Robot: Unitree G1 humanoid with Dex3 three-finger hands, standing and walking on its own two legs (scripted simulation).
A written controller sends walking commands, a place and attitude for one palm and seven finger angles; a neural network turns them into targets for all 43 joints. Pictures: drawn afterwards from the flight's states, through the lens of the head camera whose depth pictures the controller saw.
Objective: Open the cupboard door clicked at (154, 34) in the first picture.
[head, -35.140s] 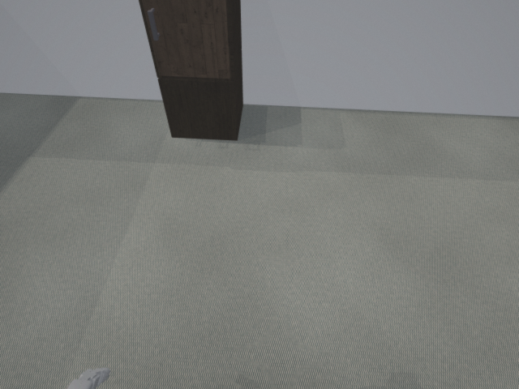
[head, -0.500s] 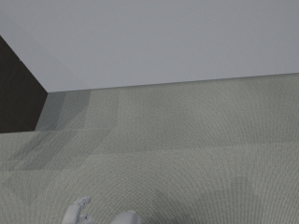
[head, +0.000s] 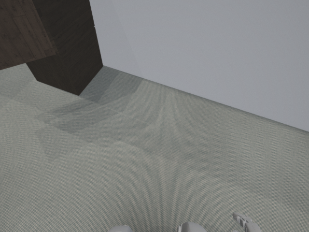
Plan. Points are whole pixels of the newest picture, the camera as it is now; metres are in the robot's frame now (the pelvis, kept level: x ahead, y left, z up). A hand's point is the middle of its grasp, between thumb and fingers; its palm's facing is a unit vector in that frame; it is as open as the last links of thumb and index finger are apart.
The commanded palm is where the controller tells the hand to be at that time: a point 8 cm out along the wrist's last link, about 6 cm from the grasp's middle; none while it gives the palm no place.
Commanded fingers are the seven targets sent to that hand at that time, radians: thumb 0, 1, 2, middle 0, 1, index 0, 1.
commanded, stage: turn to face it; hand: left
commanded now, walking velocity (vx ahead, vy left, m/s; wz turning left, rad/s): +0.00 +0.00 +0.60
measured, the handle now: out of the picture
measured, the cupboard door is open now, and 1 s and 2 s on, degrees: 53 53 53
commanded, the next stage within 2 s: take the last steps up to it in 0.76 s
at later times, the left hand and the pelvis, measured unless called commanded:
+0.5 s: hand out of the picture +0.08 +0.14 -0.13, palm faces +0.24 -0.93 -0.27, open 7.4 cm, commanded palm none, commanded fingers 0.00 0.90 0.90 -0.20 -0.30 -0.20 -0.30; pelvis +0.02 -0.07 +0.01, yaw +17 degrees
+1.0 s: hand out of the picture -0.06 +0.15 -0.17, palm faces +0.54 -0.81 -0.21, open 7.4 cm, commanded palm none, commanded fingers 0.00 0.90 0.90 -0.20 -0.30 -0.20 -0.30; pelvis +0.02 -0.03 +0.01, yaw +30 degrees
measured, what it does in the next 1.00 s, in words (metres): steps on the spot, turning left: right foot, then left foot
